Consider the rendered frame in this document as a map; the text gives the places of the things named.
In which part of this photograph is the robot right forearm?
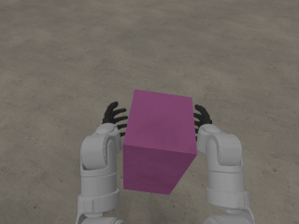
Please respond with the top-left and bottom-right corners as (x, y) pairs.
(196, 123), (256, 224)

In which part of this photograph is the right robot hand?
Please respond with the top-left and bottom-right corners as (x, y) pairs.
(193, 105), (212, 142)

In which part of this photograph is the right robot upper arm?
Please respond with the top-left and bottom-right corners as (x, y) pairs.
(203, 215), (251, 224)

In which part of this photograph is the left robot hand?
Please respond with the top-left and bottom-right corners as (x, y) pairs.
(102, 101), (128, 137)

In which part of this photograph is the robot left forearm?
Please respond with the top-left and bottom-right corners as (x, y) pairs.
(76, 122), (122, 224)

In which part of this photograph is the carton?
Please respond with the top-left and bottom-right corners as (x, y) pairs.
(122, 89), (197, 195)

